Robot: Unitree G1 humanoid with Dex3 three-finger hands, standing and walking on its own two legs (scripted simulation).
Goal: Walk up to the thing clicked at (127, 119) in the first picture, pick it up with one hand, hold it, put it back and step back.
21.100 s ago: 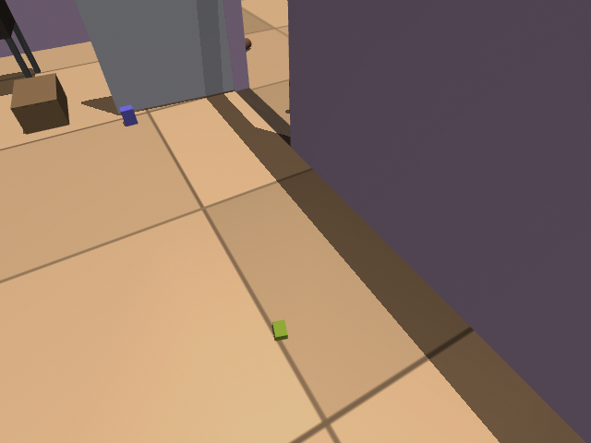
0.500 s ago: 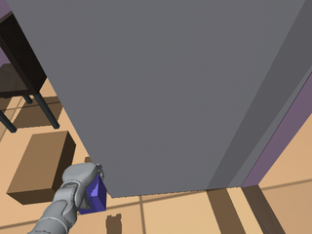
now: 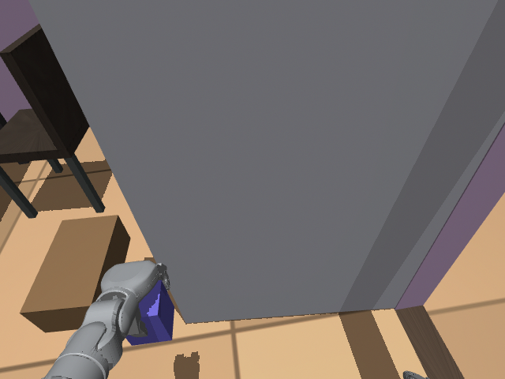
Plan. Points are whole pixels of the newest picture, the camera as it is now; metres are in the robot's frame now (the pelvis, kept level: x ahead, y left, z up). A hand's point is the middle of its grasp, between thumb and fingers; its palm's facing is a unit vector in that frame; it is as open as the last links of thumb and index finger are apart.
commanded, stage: hold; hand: left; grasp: from above
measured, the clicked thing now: (146, 313) +0.30 +0.23 -0.09
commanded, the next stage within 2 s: crouch in 0.52 s
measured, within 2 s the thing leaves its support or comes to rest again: neither
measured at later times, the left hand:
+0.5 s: hand (139, 307) +0.29 +0.22 -0.04, palm faces -0.45 -0.08 -0.89, open 9.9 cm
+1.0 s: hand (146, 325) +0.28 +0.23 -0.10, palm faces -0.49 -0.05 -0.87, open 9.8 cm
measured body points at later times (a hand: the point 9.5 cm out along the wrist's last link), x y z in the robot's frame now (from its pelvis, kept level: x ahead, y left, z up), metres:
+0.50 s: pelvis +0.00 +0.00 +0.00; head +0.01 -0.02 +0.45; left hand +0.31 +0.22 +0.01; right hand +0.15 -0.25 -0.11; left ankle +0.01 +0.12 -0.74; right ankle +0.03 -0.13 -0.74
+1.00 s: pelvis +0.00 +0.00 -0.01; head +0.04 -0.01 +0.44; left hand +0.31 +0.23 -0.05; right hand +0.12 -0.26 -0.13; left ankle +0.01 +0.13 -0.74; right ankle +0.03 -0.13 -0.74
